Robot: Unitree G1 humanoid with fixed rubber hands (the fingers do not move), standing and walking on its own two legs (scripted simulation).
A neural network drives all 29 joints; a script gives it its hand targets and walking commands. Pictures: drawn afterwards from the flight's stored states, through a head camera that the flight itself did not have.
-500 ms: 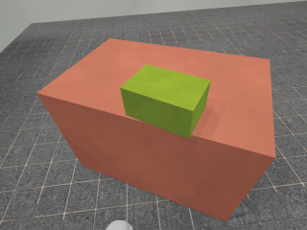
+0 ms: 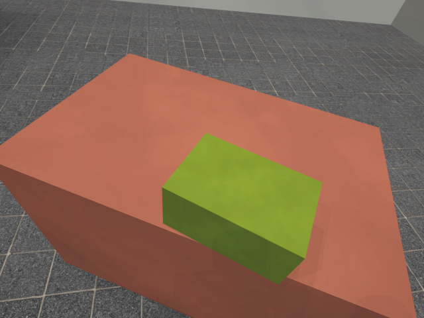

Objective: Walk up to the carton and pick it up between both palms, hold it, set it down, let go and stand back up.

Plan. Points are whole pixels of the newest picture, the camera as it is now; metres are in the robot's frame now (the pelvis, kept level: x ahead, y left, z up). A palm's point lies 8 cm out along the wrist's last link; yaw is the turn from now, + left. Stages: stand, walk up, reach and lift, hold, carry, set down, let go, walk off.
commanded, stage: walk up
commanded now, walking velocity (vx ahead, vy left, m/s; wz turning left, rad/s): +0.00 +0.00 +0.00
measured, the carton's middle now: (239, 203) +0.36 -0.08 -0.01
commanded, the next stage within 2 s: none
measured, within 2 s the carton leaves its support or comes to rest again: neither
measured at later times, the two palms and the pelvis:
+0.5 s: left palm out of the picture -0.01 +0.14 -0.14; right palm out of the picture -0.04 -0.30 -0.16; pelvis -0.01 -0.07 +0.00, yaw -2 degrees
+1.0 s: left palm out of the picture -0.10 +0.16 -0.15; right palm out of the picture -0.10 -0.25 -0.17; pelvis -0.06 -0.06 -0.01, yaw -2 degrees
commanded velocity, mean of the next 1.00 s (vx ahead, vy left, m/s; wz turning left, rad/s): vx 0.00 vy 0.00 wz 0.00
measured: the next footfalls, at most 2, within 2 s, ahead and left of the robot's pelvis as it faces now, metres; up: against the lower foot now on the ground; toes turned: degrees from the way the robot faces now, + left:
right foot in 0.24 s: +0.05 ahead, -0.13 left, +0.00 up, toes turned -5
left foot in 0.68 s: -0.02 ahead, +0.05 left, +0.00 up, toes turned +0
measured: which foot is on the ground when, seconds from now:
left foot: down 0.00-0.26, up 0.28-0.66, down 0.68-1.00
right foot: up 0.00-0.22, down 0.24-1.00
